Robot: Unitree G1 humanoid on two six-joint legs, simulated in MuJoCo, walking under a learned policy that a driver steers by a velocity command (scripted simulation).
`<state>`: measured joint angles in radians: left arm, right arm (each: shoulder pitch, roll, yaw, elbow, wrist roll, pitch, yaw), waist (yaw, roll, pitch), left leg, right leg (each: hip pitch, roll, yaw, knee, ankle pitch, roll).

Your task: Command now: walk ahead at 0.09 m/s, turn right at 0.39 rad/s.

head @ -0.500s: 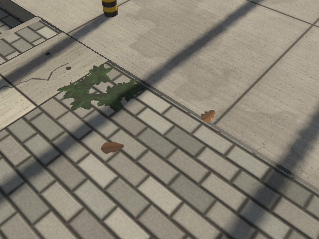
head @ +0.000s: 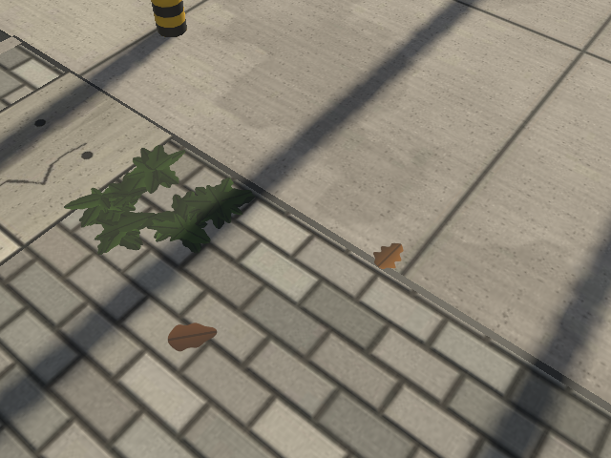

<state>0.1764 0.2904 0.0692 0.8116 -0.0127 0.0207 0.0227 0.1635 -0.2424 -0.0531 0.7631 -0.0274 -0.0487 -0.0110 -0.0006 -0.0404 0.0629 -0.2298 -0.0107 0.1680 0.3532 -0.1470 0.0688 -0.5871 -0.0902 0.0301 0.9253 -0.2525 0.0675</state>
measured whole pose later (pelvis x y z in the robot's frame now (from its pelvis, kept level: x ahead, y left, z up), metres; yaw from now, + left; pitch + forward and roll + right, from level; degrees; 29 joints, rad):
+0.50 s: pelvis +0.05 -0.05 +0.00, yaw -17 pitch +3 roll +2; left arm 0.16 0.30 0.08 0.70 -0.01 0.02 0.03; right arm 0.06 -0.31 -0.09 0.76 0.00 0.01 -0.04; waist 0.01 0.02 0.05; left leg -0.52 0.00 -0.07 0.90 -0.36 -0.08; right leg -0.31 0.05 0.09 0.45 -0.19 -0.05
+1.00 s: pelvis +0.06 -0.03 +0.00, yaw -35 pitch +1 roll +0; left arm 0.17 0.32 0.09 0.63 -0.02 0.07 0.00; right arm 0.14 -0.27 -0.07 0.73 -0.01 0.02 -0.03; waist -0.02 -0.02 0.07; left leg -0.22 0.07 0.10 0.43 -0.23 -0.01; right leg -0.44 -0.03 0.01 0.86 -0.40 0.09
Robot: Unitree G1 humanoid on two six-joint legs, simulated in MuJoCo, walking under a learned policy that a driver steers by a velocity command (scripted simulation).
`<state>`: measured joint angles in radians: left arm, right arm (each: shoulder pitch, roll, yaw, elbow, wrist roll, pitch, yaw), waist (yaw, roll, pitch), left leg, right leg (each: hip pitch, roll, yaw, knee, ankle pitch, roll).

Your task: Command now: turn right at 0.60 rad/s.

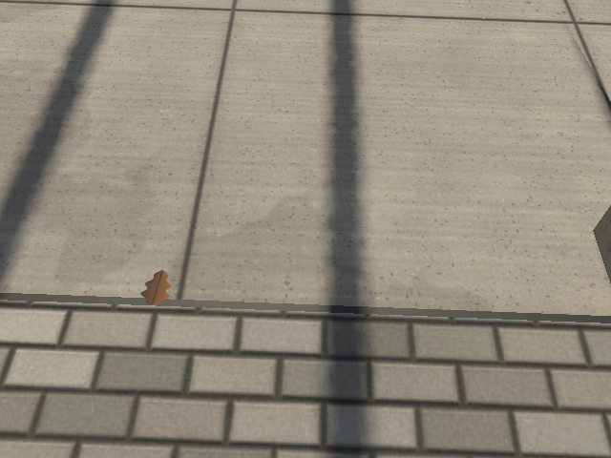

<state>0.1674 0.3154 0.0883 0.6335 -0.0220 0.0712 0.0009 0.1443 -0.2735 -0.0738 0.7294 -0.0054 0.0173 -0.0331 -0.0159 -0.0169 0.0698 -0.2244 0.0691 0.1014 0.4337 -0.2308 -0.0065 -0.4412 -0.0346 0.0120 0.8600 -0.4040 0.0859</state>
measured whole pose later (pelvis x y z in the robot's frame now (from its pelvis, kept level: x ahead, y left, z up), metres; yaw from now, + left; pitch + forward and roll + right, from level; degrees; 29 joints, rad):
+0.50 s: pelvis +0.00 -0.04 -0.01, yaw +1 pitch +0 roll -1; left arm 0.09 0.24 0.04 0.72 0.01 0.02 0.03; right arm 0.20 -0.30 -0.06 0.77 0.02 0.05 -0.01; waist -0.02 0.01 0.05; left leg -0.34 0.06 0.02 0.81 -0.48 -0.06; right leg -0.23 0.00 -0.12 0.50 -0.27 -0.05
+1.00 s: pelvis -0.01 -0.01 +0.00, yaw +19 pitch +1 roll -2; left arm 0.10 0.31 0.09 0.74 -0.01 0.01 0.03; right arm 0.17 -0.32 -0.06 0.66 0.01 0.03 -0.02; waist -0.02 -0.01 0.06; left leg -0.24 -0.08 -0.16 0.47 -0.24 0.06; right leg -0.42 0.01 0.09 0.77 -0.35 0.10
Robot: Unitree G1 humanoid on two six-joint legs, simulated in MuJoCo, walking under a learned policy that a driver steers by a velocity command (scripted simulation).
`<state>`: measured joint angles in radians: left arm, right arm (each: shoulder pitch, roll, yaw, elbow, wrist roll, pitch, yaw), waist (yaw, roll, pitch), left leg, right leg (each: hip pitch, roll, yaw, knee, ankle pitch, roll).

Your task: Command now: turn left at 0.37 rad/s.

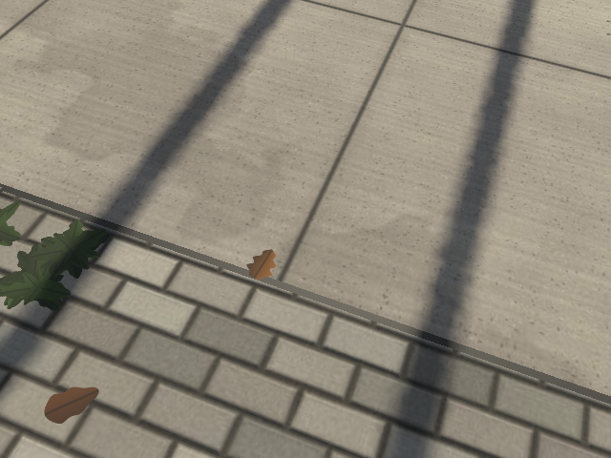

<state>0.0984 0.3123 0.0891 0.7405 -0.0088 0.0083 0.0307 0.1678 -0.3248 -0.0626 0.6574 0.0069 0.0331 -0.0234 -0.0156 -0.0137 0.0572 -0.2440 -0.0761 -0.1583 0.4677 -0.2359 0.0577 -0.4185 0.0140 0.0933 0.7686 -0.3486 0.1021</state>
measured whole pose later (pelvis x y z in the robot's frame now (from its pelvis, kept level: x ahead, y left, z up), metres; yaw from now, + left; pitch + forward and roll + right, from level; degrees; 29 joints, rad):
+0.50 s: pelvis +0.04 -0.03 -0.01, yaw -5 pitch +1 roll +1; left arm 0.20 0.29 0.04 0.71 -0.03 -0.02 0.00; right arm 0.30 -0.29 -0.06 0.73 -0.01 -0.05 -0.02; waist -0.03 -0.02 -0.01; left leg -0.18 -0.01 -0.01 0.53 -0.37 0.01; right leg -0.42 0.04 0.08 0.89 -0.49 -0.04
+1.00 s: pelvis +0.23 -0.16 +0.00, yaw -20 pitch +1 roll +0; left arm 0.33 0.27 0.03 0.69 0.00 -0.06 -0.01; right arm 0.16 -0.32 -0.04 0.66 -0.01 -0.09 0.00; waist 0.04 0.04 0.02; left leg -0.68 0.10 -0.04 0.95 -0.12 -0.04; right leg -0.17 0.10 0.06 0.35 -0.20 -0.10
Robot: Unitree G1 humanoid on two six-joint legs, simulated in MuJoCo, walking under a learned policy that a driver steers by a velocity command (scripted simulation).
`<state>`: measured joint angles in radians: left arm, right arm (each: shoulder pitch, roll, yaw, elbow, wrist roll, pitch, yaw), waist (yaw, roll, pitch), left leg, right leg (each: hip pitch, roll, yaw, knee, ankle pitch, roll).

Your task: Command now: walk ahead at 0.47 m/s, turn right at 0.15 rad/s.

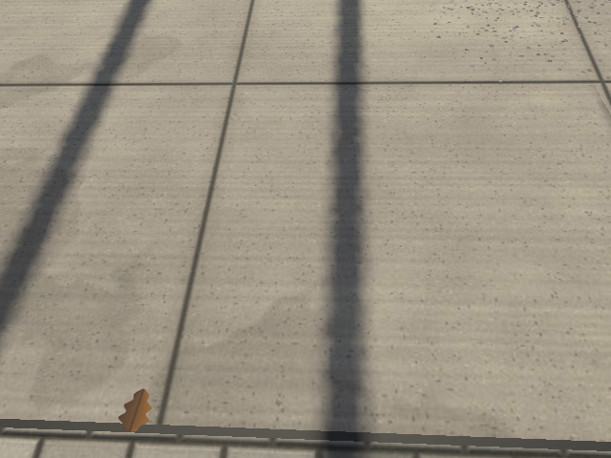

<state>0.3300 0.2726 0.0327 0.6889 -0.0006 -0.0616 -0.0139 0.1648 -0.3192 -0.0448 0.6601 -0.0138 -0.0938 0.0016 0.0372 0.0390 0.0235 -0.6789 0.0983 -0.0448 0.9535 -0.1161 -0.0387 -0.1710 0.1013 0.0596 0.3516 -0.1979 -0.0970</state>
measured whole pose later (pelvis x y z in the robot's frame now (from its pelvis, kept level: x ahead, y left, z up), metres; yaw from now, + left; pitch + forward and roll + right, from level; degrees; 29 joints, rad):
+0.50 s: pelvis +0.30 +0.06 +0.00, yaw +12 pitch +2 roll +1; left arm 0.21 0.31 0.01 0.66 0.02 -0.10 -0.01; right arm 0.30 -0.29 -0.05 0.68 0.01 -0.06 0.02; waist -0.02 -0.02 0.04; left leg -0.25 -0.13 -0.06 0.37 -0.14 0.10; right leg -0.57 -0.06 0.08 1.08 -0.33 0.04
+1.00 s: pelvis +0.55 +0.05 +0.00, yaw +28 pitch +1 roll +0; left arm 0.21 0.27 0.04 0.73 0.02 -0.06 0.00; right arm 0.20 -0.32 -0.07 0.63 0.01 0.02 -0.02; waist 0.02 0.04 0.07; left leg -0.56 0.01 -0.06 1.00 -0.37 -0.07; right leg -0.26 0.00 -0.06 0.40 -0.17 -0.04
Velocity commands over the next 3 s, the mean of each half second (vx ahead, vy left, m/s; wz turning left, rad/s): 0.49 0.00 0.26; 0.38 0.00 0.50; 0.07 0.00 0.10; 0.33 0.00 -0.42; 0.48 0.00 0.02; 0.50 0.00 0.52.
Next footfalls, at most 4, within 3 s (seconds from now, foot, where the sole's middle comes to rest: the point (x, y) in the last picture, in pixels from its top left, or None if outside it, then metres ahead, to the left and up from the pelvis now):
0.28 left None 0.35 0.14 -0.78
0.74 right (354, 382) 0.66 -0.02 -0.78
1.18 left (247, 401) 0.60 0.23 -0.78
1.82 right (350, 341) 0.76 -0.01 -0.78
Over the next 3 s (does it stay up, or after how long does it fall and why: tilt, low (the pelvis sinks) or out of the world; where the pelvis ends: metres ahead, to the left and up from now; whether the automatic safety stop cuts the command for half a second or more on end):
stays up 1.31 0.17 0.00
